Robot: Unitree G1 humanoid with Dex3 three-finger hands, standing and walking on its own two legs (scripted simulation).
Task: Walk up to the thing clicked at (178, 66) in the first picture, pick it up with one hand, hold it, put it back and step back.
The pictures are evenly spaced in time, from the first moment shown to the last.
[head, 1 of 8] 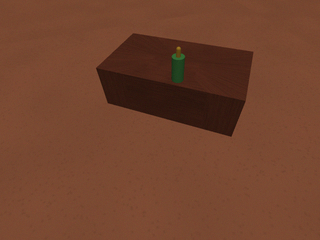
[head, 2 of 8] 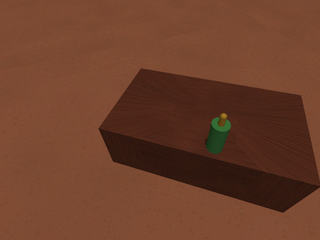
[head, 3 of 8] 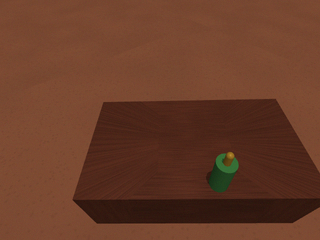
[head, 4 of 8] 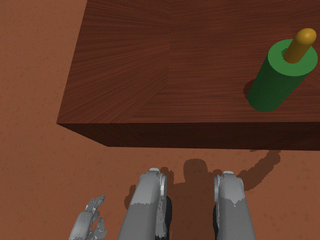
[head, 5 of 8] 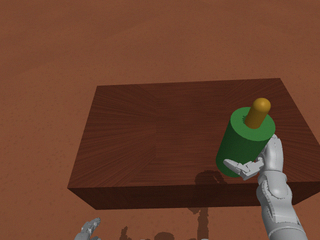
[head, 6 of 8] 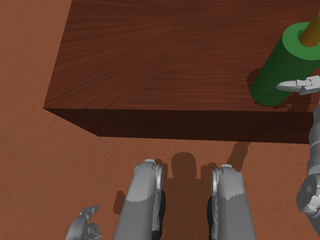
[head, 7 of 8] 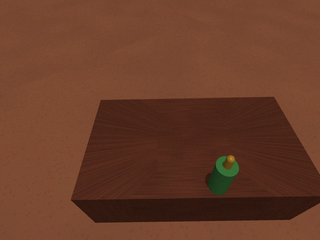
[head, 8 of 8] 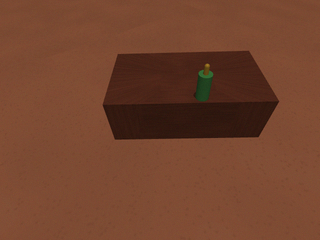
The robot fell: no
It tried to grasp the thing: yes
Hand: right
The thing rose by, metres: 0.31
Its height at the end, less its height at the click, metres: +0.00
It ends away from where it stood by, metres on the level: 0.02
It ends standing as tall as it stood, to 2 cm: yes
